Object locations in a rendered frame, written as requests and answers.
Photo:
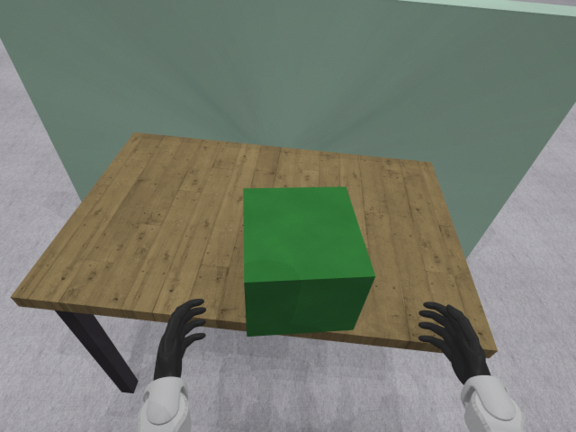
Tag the table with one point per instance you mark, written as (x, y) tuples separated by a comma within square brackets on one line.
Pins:
[(164, 225)]

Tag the robot left forearm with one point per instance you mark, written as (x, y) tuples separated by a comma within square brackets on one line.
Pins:
[(165, 407)]

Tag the carton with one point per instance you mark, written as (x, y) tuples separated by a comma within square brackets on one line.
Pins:
[(306, 266)]

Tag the robot right hand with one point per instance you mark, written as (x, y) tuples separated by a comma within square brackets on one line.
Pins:
[(460, 343)]

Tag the robot right forearm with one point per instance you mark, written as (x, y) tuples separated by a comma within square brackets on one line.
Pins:
[(488, 406)]

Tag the robot left hand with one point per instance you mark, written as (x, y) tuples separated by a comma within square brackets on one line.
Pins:
[(173, 344)]

